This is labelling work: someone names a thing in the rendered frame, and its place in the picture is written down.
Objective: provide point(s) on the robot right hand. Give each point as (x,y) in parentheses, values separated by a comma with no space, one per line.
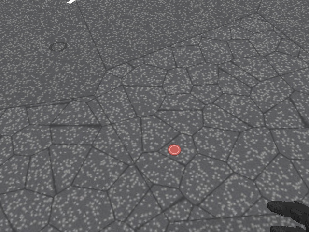
(294,210)

